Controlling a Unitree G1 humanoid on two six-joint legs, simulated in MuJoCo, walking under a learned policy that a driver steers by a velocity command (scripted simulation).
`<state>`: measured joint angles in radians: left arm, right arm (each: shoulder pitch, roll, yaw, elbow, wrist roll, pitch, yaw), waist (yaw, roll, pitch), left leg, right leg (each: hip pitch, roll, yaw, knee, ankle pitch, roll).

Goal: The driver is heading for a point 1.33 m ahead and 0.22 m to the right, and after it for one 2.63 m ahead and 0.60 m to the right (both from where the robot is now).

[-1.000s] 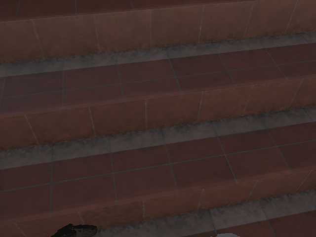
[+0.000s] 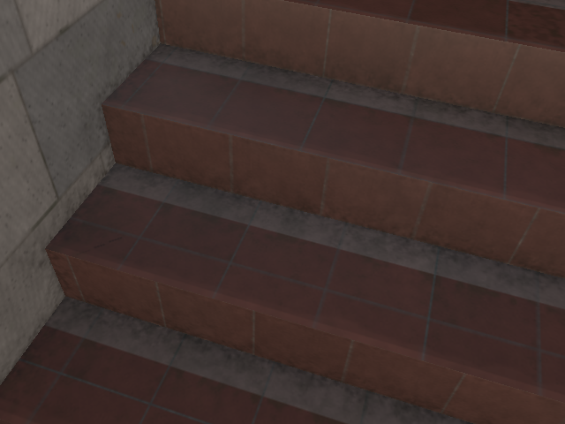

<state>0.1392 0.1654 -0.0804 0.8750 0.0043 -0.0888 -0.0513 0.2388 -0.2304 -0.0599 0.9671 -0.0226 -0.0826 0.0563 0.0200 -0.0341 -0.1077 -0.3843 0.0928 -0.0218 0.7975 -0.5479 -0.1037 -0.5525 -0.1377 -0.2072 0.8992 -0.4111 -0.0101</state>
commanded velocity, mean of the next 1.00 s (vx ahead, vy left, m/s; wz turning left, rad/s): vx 0.30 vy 0.00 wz -0.08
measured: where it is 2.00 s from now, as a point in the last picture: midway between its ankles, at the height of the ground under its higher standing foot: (296, 275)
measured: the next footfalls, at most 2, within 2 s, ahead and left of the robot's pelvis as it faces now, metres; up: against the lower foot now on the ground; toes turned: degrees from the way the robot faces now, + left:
left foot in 0.60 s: +0.15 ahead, +0.17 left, +0.01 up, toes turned +6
right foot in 1.16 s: +0.40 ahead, -0.03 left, +0.18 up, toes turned -14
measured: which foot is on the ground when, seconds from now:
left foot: down 0.00-0.22, up 0.24-0.58, down 0.60-1.00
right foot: down 0.00-0.56, up 0.58-1.00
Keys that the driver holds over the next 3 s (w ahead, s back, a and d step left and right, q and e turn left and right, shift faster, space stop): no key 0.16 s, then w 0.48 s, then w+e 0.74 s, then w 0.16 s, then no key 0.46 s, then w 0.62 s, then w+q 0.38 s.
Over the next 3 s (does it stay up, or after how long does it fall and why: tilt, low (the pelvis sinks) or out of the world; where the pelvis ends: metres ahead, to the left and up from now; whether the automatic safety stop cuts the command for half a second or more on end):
stays up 0.95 -0.17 0.53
